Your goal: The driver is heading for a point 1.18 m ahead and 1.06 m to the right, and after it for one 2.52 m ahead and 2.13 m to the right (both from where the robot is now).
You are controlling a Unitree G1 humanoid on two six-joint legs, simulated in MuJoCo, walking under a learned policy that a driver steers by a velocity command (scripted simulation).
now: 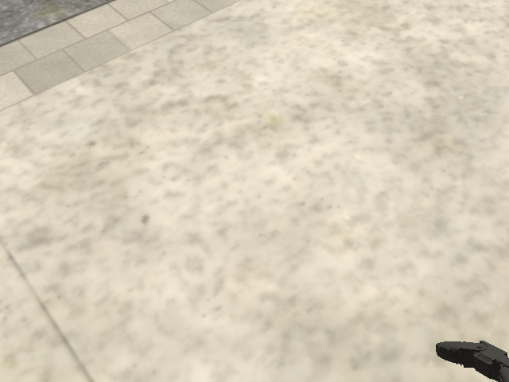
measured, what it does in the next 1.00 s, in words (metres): steps on the spot, turning right: right foot, then left foot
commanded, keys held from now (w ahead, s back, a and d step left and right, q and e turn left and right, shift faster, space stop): e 1.00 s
